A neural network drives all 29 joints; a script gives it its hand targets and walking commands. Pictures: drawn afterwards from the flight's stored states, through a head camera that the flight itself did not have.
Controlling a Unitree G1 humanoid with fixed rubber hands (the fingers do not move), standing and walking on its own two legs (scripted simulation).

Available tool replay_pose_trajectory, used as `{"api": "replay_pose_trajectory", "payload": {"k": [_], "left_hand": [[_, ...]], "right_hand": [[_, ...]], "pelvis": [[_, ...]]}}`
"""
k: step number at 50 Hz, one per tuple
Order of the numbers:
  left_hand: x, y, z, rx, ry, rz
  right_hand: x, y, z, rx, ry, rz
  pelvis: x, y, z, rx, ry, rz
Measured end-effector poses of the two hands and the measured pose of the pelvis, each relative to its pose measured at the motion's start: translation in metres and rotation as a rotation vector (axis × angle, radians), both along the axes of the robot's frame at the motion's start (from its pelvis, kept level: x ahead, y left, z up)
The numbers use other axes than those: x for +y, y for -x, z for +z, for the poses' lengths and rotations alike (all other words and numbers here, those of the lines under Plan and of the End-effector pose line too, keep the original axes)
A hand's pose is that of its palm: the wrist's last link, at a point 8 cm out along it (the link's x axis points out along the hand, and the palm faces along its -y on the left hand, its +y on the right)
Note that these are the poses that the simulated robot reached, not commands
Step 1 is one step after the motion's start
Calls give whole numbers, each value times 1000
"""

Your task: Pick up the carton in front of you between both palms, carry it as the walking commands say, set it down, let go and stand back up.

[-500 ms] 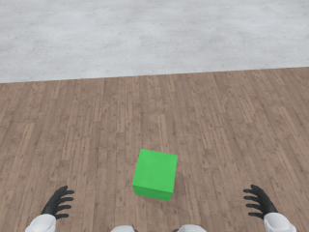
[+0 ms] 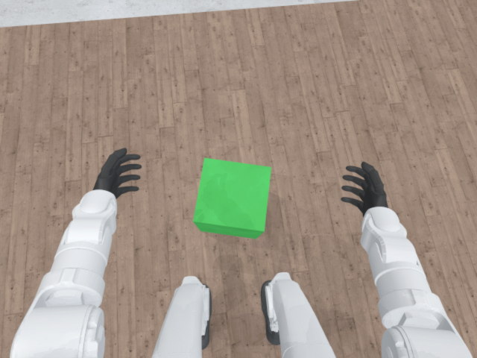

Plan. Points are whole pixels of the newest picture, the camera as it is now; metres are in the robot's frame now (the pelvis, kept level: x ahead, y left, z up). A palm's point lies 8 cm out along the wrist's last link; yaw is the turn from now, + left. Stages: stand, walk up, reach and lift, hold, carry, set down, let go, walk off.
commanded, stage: reach and lift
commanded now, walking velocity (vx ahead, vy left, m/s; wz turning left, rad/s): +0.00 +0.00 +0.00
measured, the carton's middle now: (232, 202) +0.46 +0.00 -0.56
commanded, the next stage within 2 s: none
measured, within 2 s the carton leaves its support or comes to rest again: neither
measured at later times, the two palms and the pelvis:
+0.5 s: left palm (148, 143) +0.51 +0.18 -0.17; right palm (325, 168) +0.44 -0.19 -0.17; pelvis -0.02 +0.01 -0.05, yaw +0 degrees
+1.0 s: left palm (170, 183) +0.49 +0.18 -0.41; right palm (300, 198) +0.43 -0.20 -0.41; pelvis -0.06 +0.00 -0.25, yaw -3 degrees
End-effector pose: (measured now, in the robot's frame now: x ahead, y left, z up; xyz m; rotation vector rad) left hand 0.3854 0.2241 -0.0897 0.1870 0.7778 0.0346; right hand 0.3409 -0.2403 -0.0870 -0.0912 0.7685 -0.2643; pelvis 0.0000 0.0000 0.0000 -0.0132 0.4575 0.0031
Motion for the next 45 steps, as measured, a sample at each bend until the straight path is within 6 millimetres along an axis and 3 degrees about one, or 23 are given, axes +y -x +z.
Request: {"api": "replay_pose_trajectory", "payload": {"k": [12,17,22,27,32,39,45], "left_hand": [[-29,-90,-22,-76,75,-45],[-38,-118,-35,-103,89,-62],[-41,-126,-60,-98,91,-61],[-44,-123,-100,-81,94,-42],[-46,-113,-158,-57,89,-23],[-43,-102,-244,-69,74,-11],[-42,-101,-293,-94,71,-13]], "right_hand": [[31,-74,-26,-97,-54,-54],[43,-96,-40,-126,-57,-60],[46,-102,-63,-122,-58,-65],[45,-101,-100,-100,-57,-64],[43,-96,-155,-74,-57,-59],[40,-90,-238,-68,-58,-47],[38,-88,-290,-82,-62,-45]], "pelvis": [[4,43,-35,159,13,8],[5,43,-42,227,18,13],[7,31,-46,298,21,14],[7,19,-65,381,26,11],[5,15,-101,447,32,6],[2,28,-167,464,31,-7],[0,46,-220,408,31,-13]]}}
